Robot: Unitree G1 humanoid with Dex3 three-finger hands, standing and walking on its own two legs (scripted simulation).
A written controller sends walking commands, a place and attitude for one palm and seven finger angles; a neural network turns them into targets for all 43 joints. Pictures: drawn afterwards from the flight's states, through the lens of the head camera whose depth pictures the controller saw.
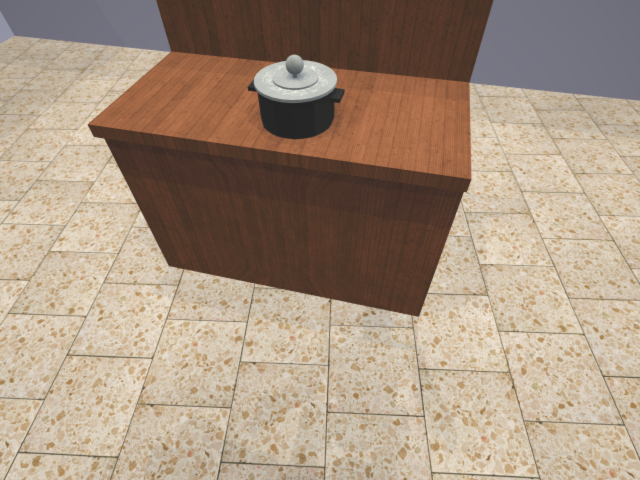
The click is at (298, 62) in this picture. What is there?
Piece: lid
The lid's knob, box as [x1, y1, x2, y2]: [285, 55, 303, 74]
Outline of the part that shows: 291,55 287,58 285,65 290,73 296,74 301,71 303,67 303,62 299,56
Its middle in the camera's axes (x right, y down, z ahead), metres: -0.07 -0.43 +0.95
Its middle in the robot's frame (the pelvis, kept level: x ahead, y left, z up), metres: +1.00 +0.11 +0.04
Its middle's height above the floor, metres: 0.82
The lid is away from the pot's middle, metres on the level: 0.00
